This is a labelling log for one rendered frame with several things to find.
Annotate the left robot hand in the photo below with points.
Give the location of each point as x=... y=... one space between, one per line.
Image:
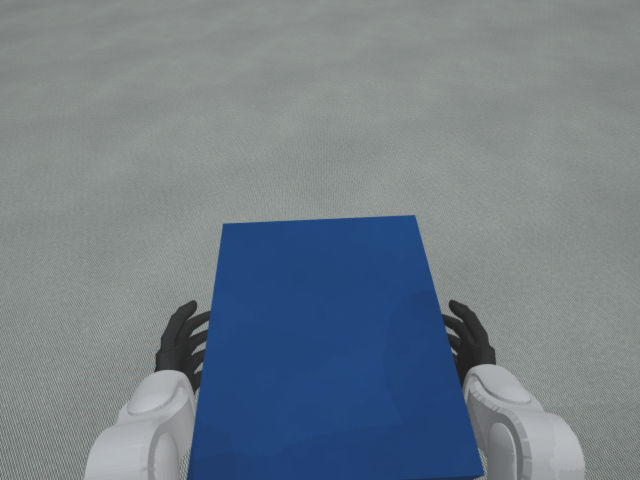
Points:
x=176 y=349

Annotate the carton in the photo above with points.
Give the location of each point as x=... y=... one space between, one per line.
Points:
x=327 y=358

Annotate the robot left forearm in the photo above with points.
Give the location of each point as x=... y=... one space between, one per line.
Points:
x=151 y=434

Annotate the robot right forearm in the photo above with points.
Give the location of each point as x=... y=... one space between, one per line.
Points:
x=519 y=439

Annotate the right robot hand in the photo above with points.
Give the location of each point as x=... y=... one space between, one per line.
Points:
x=472 y=345

